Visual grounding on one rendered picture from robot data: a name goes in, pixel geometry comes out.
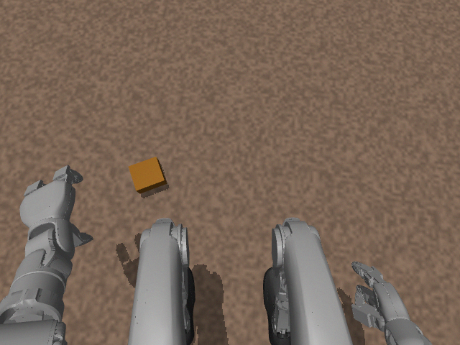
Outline right robot arm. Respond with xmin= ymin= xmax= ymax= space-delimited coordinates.
xmin=385 ymin=318 xmax=432 ymax=345

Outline small box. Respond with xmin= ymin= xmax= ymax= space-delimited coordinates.
xmin=129 ymin=157 xmax=167 ymax=194

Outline right robot foot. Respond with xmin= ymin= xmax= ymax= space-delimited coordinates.
xmin=263 ymin=267 xmax=291 ymax=345

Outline right robot hand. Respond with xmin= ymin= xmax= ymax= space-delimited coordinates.
xmin=351 ymin=262 xmax=410 ymax=332

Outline left robot hand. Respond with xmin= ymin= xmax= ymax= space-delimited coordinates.
xmin=19 ymin=165 xmax=93 ymax=248

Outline left robot arm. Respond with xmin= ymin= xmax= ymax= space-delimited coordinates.
xmin=0 ymin=218 xmax=75 ymax=345

